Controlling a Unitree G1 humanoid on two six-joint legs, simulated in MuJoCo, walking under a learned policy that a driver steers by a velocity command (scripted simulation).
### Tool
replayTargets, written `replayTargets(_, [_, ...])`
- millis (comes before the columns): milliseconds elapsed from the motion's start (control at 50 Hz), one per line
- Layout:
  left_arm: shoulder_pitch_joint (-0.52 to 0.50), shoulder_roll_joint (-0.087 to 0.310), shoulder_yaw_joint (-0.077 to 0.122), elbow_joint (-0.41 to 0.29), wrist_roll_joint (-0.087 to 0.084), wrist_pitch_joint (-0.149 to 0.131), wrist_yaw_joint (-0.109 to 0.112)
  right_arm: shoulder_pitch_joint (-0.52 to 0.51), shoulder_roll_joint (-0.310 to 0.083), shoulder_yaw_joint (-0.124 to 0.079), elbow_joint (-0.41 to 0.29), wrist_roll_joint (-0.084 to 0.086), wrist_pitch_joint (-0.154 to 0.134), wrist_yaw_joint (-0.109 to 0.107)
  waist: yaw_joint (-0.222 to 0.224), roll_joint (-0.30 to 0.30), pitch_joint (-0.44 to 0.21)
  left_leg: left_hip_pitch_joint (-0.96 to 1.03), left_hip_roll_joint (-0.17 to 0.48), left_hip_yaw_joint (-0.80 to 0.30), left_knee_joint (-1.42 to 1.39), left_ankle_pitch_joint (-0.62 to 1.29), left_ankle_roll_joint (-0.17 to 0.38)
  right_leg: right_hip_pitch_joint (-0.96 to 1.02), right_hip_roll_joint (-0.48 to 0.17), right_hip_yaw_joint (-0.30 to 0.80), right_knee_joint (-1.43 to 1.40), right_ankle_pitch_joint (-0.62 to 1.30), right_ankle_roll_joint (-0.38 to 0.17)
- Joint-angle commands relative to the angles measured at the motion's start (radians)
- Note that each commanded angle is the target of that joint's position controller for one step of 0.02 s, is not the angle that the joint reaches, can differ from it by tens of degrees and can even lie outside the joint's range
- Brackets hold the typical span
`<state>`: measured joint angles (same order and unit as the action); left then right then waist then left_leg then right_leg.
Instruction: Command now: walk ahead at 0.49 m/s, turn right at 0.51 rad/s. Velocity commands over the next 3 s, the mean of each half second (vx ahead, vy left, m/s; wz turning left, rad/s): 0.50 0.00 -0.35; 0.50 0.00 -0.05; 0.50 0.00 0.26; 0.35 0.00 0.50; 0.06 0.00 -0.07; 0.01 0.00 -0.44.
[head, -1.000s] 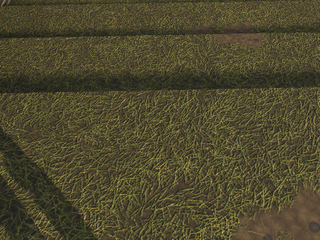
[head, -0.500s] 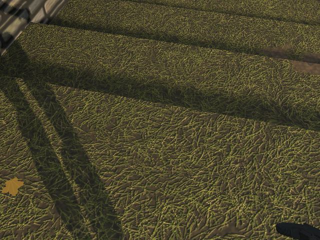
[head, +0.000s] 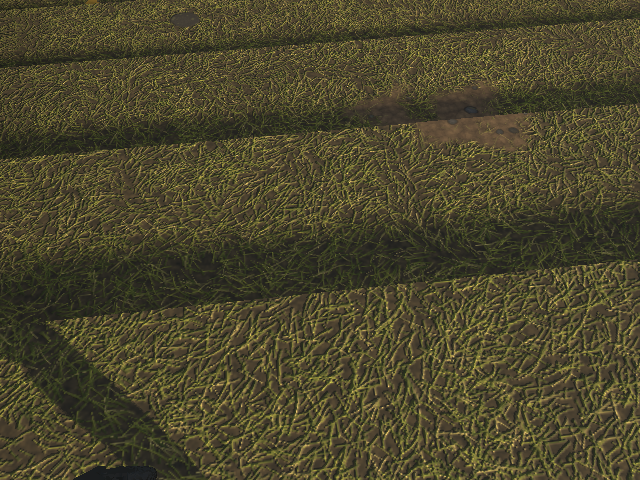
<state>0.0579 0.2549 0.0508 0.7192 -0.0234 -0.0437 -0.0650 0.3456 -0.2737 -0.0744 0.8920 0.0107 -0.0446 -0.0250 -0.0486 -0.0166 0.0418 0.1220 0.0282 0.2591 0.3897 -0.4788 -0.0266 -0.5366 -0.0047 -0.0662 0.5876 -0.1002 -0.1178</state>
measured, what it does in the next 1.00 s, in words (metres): walks ahead: left foot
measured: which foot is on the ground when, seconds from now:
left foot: down 0.00-0.02, up 0.04-0.48, down 0.50-1.00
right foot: down 0.00-0.54, up 0.56-1.00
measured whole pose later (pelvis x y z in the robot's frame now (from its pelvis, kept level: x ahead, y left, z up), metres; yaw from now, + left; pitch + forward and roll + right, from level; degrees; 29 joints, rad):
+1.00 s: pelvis +0.60 -0.01 +0.02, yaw -10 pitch +3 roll +1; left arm 0.04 0.21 0.00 0.75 0.08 -0.05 -0.06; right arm 0.48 -0.21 0.00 0.94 -0.08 -0.11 0.09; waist -0.09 -0.01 -0.03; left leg 0.05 -0.06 0.04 0.24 -0.34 0.06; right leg -0.65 -0.05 0.00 0.62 0.03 -0.04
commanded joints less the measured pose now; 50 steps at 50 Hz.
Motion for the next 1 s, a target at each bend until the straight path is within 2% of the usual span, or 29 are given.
replayTargets(20, [0.381,0.325,0.119,0.015,-0.003,0.009,0.035,0.022,-0.099,-0.007,-0.119,-0.027,-0.018,-0.004,0.169,-0.145,-0.293,-0.568,0.076,-0.044,0.802,0.493,0.019,0.821,-0.176,0.412,-0.04,-0.047,-0.21])
replayTargets(40, [0.361,0.321,0.106,-0.013,-0.004,-0.003,0.033,0.021,-0.059,0.018,-0.143,-0.017,-0.062,0.014,0.135,-0.177,-0.44,-0.808,-0.096,-0.27,1.028,-0.118,0.001,0.984,-0.339,0.912,-0.234,-0.196,-0.354])
replayTargets(60, [0.353,0.244,0.083,-0.013,0.007,-0.011,0.031,-0.111,-0.138,-0.004,-0.171,0.024,-0.094,0.03,0.186,-0.087,-0.361,-0.917,-0.032,-0.374,1.053,-0.057,0.028,0.938,-0.313,0.814,-0.29,-0.205,-0.286])
replayTargets(80, [0.303,0.207,0.073,-0.014,0.006,-0.019,0.032,-0.157,-0.136,0.001,-0.192,0.036,-0.108,0.033,0.159,-0.04,-0.232,-0.934,0.013,-0.36,0.98,0.029,0.05,0.796,-0.276,0.67,-0.296,-0.158,-0.243])
replayTargets(100, [0.231,0.176,0.063,-0.026,0.002,-0.022,0.032,-0.16,-0.128,-0.001,-0.183,0.017,-0.111,0.026,0.104,0.035,-0.144,-0.884,0.055,-0.352,0.878,0.09,0.049,0.631,-0.23,0.559,-0.306,-0.068,-0.208])
replayTargets(120, [0.175,0.143,0.052,-0.044,0.009,-0.024,0.036,-0.149,-0.142,-0.011,-0.176,-0.004,-0.101,0.02,0.067,0.023,-0.103,-0.81,0.083,-0.351,0.804,0.13,0.039,0.511,-0.192,0.481,-0.326,0.017,-0.191])
replayTargets(140, [0.149,0.136,0.049,-0.06,0.018,-0.023,0.041,-0.131,-0.141,-0.015,-0.174,-0.011,-0.087,0.021,0.041,0.002,-0.088,-0.752,0.092,-0.351,0.774,0.154,0.027,0.43,-0.17,0.451,-0.35,0.06,-0.189])
replayTargets(180, [0.146,0.142,0.049,-0.06,0.017,-0.026,0.05,-0.1,-0.113,-0.01,-0.17,-0.02,-0.065,0.022,0.022,-0.009,-0.08,-0.716,0.1,-0.321,0.702,0.195,-0.008,0.344,-0.156,0.377,-0.375,0.168,-0.195])
replayTargets(200, [0.249,0.078,0.019,0.001,0.104,-0.079,0.021,-0.048,0.019,0.058,-0.152,-0.149,-0.05,0.06,0.023,-0.102,-0.091,-0.712,0.096,-0.328,0.737,0.286,-0.004,0.297,-0.114,0.295,-0.375,-0.004,-0.162])
replayTargets(220, [0.268,0.087,0.027,0.003,0.108,-0.097,0.003,-0.064,-0.004,0.054,-0.145,-0.143,-0.035,0.073,0.047,-0.057,-0.027,-0.759,0.093,-0.307,0.704,0.343,-0.01,0.253,-0.102,0.285,-0.391,-0.055,-0.147])
replayTargets(240, [0.253,0.114,0.028,-0.01,0.107,-0.107,-0.007,-0.116,-0.045,0.052,-0.158,-0.122,-0.027,0.078,0.056,-0.039,-0.015,-0.787,0.095,-0.293,0.631,0.407,-0.017,0.23,-0.101,0.281,-0.392,-0.058,-0.141])
replayTargets(280, [0.275,0.133,0.025,-0.006,0.096,-0.11,-0.023,-0.223,-0.058,0.062,-0.186,-0.096,-0.021,0.075,0.087,-0.029,-0.016,-0.77,0.095,-0.286,0.475,0.507,-0.028,0.224,-0.106,0.272,-0.377,-0.012,-0.143])
replayTargets(360, [0.381,0.17,0.03,0.035,0.097,-0.092,-0.045,-0.345,-0.059,0.089,-0.224,-0.083,-0.02,0.073,0.138,-0.043,0.0,-0.771,0.053,-0.265,0.243,0.55,-0.009,0.362,-0.164,0.316,-0.333,0.072,-0.177])
replayTargets(440, [0.371,0.181,0.029,0.063,0.101,-0.074,-0.034,-0.395,-0.083,0.099,-0.246,-0.073,-0.03,0.064,0.125,-0.055,0.012,-0.771,0.021,-0.274,0.144,0.521,0.042,0.527,-0.229,0.358,-0.317,0.171,-0.136])
replayTargets(480, [0.32,0.191,0.029,0.067,0.099,-0.071,-0.022,-0.35,-0.125,0.085,-0.239,-0.057,-0.039,0.055,0.068,-0.043,-0.026,-0.61,-0.022,-0.222,0.096,0.544,0.094,0.535,-0.202,0.312,-0.251,0.363,-0.074])
replayTargets(500, [0.319,0.19,0.026,0.072,0.107,-0.072,-0.022,-0.255,-0.17,0.066,-0.21,-0.04,-0.051,0.05,0.023,-0.032,-0.092,-0.4,-0.05,-0.195,0.127,0.58,0.13,0.474,-0.138,0.255,-0.151,0.502,-0.019])
replayTargets(520, [0.375,0.112,0.002,0.072,0.123,-0.078,-0.016,-0.064,-0.215,0.049,-0.153,-0.037,-0.066,0.052,-0.019,0.071,-0.284,-0.032,0.035,-0.276,0.219,0.734,0.243,0.334,-0.033,0.184,0.096,0.413,0.055])
replayTargets(540, [0.592,0.0,-0.036,0.082,0.147,-0.095,-0.018,0.173,-0.23,0.04,-0.105,-0.045,-0.057,0.054,-0.017,0.282,-0.547,0.476,0.304,-0.7,0.145,0.717,0.493,0.01,0.129,0.16,0.392,-0.191,0.122])
replayTargets(560, [0.446,0.068,-0.017,0.059,0.11,-0.089,-0.031,0.311,-0.179,0.053,-0.053,-0.071,-0.051,0.053,-0.126,0.2,-0.458,0.468,0.342,-0.939,-0.03,0.378,0.438,-0.217,0.165,0.206,0.667,-0.484,0.113])
replayTargets(580, [0.293,0.089,-0.003,0.019,0.09,-0.08,-0.016,0.247,-0.176,0.043,-0.041,-0.066,-0.068,0.051,-0.116,0.135,-0.191,0.242,0.304,-0.843,-0.097,0.097,0.314,-0.344,0.09,0.238,0.747,-0.391,0.071])
replayTargets(600, [0.255,0.104,0.0,0.025,0.093,-0.077,0.012,0.101,-0.136,0.051,-0.065,-0.058,-0.07,0.047,-0.056,0.088,-0.06,0.004,0.275,-0.742,-0.139,0.046,0.285,-0.325,0.009,0.221,0.724,-0.273,0.057])
replayTargets(640, [0.265,0.063,-0.024,0.037,0.131,-0.072,0.029,-0.008,-0.03,0.082,-0.087,-0.058,-0.067,0.036,0.017,0.063,-0.088,-0.189,0.245,-0.62,-0.198,0.283,0.298,-0.166,-0.08,0.213,0.622,-0.156,0.052])
replayTargets(660, [0.258,0.042,-0.03,0.037,0.132,-0.065,0.025,-0.043,-0.019,0.083,-0.099,-0.061,-0.069,0.031,0.043,0.06,-0.098,-0.235,0.227,-0.574,-0.228,0.332,0.297,-0.126,-0.096,0.199,0.59,-0.157,0.059])
replayTargets(700, [0.23,0.042,-0.03,0.038,0.114,-0.054,0.016,-0.073,-0.037,0.068,-0.11,-0.065,-0.084,0.031,0.052,0.065,-0.076,-0.279,0.189,-0.484,-0.263,0.327,0.294,-0.141,-0.108,0.167,0.492,-0.153,0.084])
replayTargets(760, [0.156,0.037,-0.038,0.026,0.113,-0.042,0.01,-0.006,-0.078,0.047,-0.087,-0.086,-0.094,0.052,0.022,0.042,-0.051,-0.282,0.194,-0.423,-0.277,0.494,0.332,-0.201,-0.12,0.125,0.332,0.013,0.12])
replayTargets(840, [0.063,0.018,-0.046,0.011,0.105,-0.02,0.003,0.075,-0.07,0.046,-0.044,-0.079,-0.096,0.089,0.009,0.062,-0.034,-0.281,0.159,-0.334,-0.228,0.737,0.317,-0.154,-0.09,0.077,0.153,0.206,0.115])
replayTargets(880, [0.002,0.035,-0.039,-0.01,0.102,-0.017,-0.004,0.13,-0.075,0.045,-0.017,-0.082,-0.091,0.101,-0.005,0.067,-0.025,-0.229,0.159,-0.333,-0.202,0.751,0.306,-0.157,-0.069,0.079,0.084,0.25,0.107])
replayTargets(940, [-0.087,0.043,-0.031,-0.04,0.101,-0.016,-0.001,0.184,-0.069,0.047,0.017,-0.098,-0.074,0.115,-0.021,0.082,-0.01,-0.153,0.172,-0.332,-0.179,0.716,0.289,-0.143,-0.04,0.052,0.067,0.18,0.086])
replayTargets(1000, [-0.146,0.06,-0.018,-0.07,0.091,-0.021,0.011,0.177,-0.087,0.041,0.033,-0.085,-0.068,0.108,-0.011,0.085,0.015,-0.054,0.209,-0.352,-0.149,0.761,0.258,-0.13,-0.024,0.045,0.011,0.044,0.048])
